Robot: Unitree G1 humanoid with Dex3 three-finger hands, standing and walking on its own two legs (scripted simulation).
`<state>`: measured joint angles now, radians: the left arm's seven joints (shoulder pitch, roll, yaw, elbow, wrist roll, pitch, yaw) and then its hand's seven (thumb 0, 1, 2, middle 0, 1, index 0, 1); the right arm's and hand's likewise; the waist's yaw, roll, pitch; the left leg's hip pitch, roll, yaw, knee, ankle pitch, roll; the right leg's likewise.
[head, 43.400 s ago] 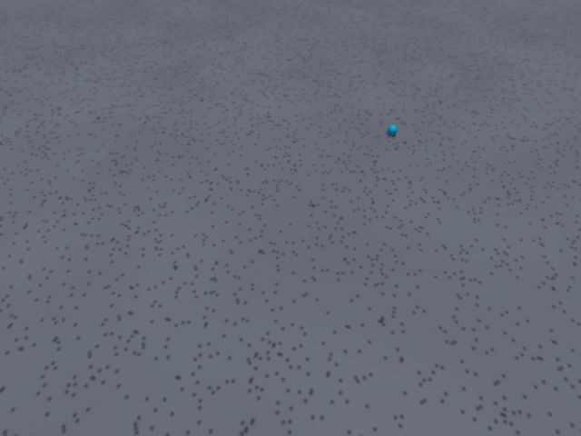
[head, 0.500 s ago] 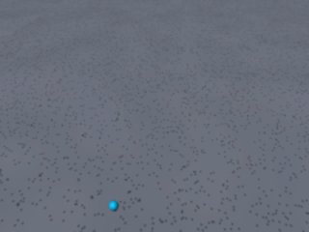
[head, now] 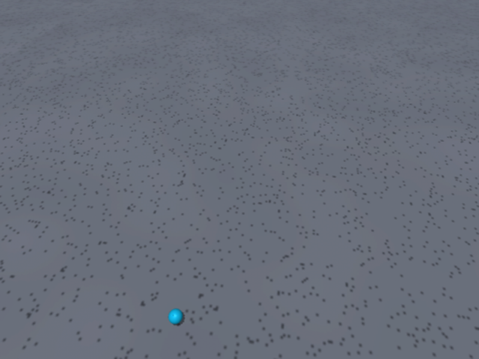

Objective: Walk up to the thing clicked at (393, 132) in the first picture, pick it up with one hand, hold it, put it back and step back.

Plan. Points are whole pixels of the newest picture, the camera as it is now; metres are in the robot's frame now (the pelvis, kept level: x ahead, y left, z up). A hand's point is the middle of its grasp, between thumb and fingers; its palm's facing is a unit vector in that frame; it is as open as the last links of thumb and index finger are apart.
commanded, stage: stand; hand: left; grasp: from above
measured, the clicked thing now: (175, 316) +0.40 +0.26 -0.76
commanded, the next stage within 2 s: step back in 0.04 s
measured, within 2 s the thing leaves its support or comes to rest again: neither
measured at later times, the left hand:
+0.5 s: hand out of the picture +0.01 +0.26 -0.17, palm faces +0.00 -0.91 -0.41, open 7.4 cm
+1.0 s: hand out of the picture -0.13 +0.25 -0.17, palm faces +0.09 -0.91 -0.41, open 7.4 cm
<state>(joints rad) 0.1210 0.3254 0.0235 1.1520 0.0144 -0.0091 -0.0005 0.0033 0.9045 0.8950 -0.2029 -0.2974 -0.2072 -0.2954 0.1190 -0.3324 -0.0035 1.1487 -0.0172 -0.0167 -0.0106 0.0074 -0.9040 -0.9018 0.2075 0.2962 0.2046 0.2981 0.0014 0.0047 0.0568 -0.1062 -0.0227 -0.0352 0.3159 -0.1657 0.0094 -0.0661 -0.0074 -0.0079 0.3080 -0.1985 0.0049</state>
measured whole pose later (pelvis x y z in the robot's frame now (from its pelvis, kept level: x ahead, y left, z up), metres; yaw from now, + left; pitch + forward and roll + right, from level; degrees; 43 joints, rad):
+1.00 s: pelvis -0.22 -0.03 -0.03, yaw +6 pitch -3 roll +0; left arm 0.12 0.36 0.07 0.80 0.02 0.02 0.03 0.00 0.90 0.89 -0.21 -0.30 -0.21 -0.30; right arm 0.12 -0.41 -0.05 0.90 -0.02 0.06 -0.01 0.01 -0.91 -0.90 0.21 0.30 0.20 0.30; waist 0.01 0.01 0.22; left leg -0.30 -0.04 -0.06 0.77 -0.46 0.00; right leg -0.37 -0.05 -0.07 0.69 -0.27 -0.02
